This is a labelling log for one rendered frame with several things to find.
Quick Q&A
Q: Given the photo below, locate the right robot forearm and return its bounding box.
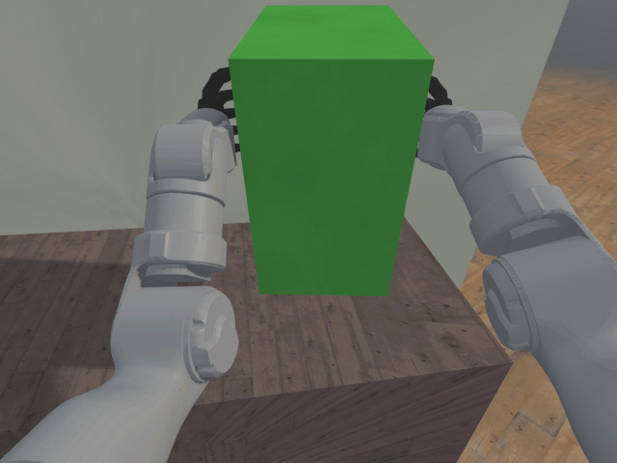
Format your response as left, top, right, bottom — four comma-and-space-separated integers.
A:
417, 105, 617, 271

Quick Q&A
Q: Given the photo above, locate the robot left upper arm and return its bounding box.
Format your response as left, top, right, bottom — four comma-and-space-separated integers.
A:
0, 286, 239, 463

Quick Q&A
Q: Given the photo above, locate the robot left hand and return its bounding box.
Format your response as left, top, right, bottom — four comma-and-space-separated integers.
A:
198, 67, 240, 152

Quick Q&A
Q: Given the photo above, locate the left robot forearm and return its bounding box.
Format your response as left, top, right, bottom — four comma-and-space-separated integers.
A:
110, 108, 237, 361

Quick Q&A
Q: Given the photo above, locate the robot right upper arm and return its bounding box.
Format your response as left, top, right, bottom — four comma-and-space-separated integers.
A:
482, 235, 617, 463

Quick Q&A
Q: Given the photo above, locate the carton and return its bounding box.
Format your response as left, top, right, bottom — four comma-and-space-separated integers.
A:
228, 5, 435, 296

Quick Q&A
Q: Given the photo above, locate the pedestal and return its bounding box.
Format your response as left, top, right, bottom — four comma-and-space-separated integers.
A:
0, 217, 514, 463

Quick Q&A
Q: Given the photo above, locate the robot right hand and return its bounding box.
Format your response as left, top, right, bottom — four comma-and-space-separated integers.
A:
416, 76, 452, 157

